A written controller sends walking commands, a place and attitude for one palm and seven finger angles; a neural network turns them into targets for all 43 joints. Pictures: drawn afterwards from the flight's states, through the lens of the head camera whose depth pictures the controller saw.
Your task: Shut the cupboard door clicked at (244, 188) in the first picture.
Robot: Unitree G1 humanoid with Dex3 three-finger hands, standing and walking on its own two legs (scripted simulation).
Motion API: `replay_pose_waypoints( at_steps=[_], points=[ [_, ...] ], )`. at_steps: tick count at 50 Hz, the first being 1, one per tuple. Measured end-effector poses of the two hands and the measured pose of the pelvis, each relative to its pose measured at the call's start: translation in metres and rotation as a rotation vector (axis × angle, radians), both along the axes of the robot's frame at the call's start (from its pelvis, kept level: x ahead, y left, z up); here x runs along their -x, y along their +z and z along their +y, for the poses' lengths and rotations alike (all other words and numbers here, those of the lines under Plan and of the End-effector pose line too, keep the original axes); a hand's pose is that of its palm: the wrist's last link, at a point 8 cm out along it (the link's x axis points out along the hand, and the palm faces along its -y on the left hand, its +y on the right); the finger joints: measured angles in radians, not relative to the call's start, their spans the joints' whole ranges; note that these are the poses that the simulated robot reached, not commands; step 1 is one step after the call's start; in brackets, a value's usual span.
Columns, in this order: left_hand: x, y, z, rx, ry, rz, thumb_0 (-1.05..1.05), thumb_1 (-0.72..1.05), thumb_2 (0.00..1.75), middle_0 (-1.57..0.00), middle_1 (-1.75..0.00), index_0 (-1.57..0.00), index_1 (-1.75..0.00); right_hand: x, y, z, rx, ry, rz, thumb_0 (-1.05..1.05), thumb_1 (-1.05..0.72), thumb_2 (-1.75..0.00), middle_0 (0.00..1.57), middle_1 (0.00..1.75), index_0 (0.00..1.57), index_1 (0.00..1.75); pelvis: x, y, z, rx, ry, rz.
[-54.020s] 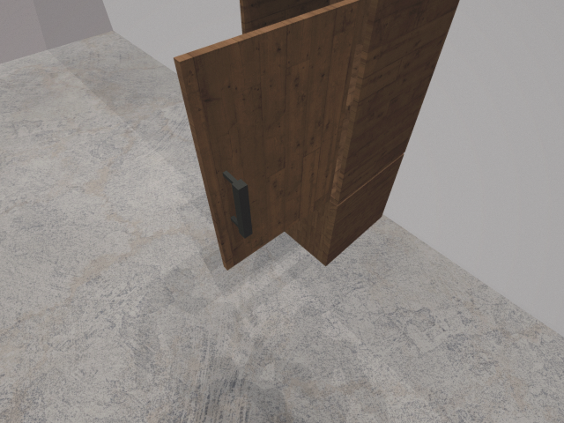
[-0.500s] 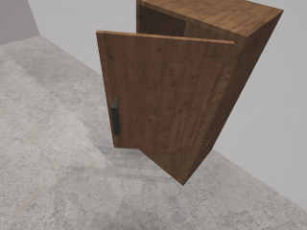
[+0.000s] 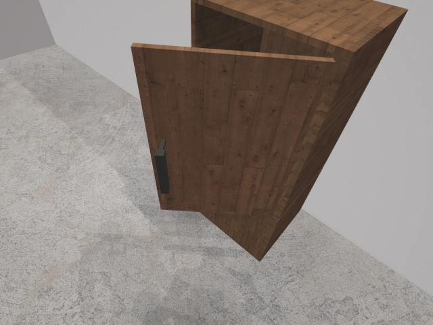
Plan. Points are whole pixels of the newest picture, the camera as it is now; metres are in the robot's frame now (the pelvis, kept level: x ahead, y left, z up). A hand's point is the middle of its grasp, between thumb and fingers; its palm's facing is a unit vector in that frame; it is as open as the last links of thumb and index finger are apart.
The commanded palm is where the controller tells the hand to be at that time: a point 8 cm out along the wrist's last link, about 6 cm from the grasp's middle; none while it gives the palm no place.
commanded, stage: look again from close up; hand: left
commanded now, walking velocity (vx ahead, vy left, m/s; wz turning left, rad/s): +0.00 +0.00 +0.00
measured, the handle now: (164, 167) +0.52 +0.18 -0.08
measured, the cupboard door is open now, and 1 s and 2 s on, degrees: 39 39 39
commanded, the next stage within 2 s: shuffle to correct the standing spot in 0.22 s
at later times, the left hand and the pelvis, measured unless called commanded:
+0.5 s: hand out of the picture +0.06 +0.19 -0.18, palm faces -0.04 -0.97 -0.23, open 7.4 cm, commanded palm none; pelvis +0.03 -0.01 +0.00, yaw -1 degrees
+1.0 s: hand out of the picture +0.05 +0.14 -0.19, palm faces +0.00 -0.98 -0.17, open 7.4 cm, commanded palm none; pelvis +0.04 -0.03 -0.01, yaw -2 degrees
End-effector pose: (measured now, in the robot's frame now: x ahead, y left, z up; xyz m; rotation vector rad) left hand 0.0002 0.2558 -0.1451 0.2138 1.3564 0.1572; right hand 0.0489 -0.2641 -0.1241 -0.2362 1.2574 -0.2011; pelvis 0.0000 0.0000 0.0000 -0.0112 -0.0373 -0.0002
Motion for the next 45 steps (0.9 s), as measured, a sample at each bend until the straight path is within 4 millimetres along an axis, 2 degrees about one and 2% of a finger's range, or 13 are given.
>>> replay_pose_waypoints(
  at_steps=[12, 20, 25, 35, 40, 45],
  points=[
    [-0.044, 0.006, 0.000, -0.016, -0.035, -0.062, 0.01, 0.90, 0.90, -0.20, -0.30, -0.20, -0.30, -0.006, 0.003, -0.012, 0.013, -0.007, 0.014, 0.00, -0.91, -0.90, 0.20, 0.30, 0.20, 0.30, -0.011, 0.002, -0.006, -0.002, -0.002, 0.003],
    [-0.062, 0.007, -0.003, -0.017, -0.043, -0.079, 0.01, 0.90, 0.90, -0.20, -0.30, -0.20, -0.30, -0.013, 0.004, -0.016, 0.018, -0.005, 0.014, 0.00, -0.91, -0.90, 0.20, 0.30, 0.20, 0.30, -0.019, 0.003, -0.010, -0.003, -0.005, 0.006],
    [-0.058, 0.000, -0.020, 0.016, -0.036, -0.042, 0.01, 0.91, 0.90, -0.20, -0.29, -0.20, -0.30, -0.011, -0.004, -0.005, -0.017, -0.019, 0.035, 0.00, -0.91, -0.90, 0.20, 0.30, 0.20, 0.30, -0.030, 0.001, -0.012, -0.011, -0.015, 0.009],
    [-0.030, -0.009, -0.072, 0.095, 0.020, 0.094, 0.01, 0.91, 0.90, -0.20, -0.29, -0.20, -0.30, 0.001, -0.021, 0.021, -0.101, -0.071, 0.137, 0.00, -0.91, -0.90, 0.20, 0.30, 0.20, 0.30, -0.060, -0.002, -0.025, -0.009, -0.024, 0.015],
    [-0.028, -0.009, -0.087, 0.107, 0.033, 0.112, 0.01, 0.91, 0.90, -0.20, -0.30, -0.20, -0.30, 0.003, -0.021, 0.019, -0.092, -0.099, 0.158, 0.01, -0.93, -0.90, 0.20, 0.30, 0.20, 0.30, -0.060, -0.002, -0.029, -0.009, -0.028, 0.023],
    [-0.034, -0.011, -0.084, 0.093, 0.032, 0.076, 0.01, 0.90, 0.90, -0.20, -0.30, -0.20, -0.30, 0.002, -0.021, 0.011, -0.078, -0.107, 0.132, 0.01, -0.92, -0.90, 0.20, 0.30, 0.20, 0.30, -0.049, -0.004, -0.030, -0.007, -0.032, 0.019]
  ],
)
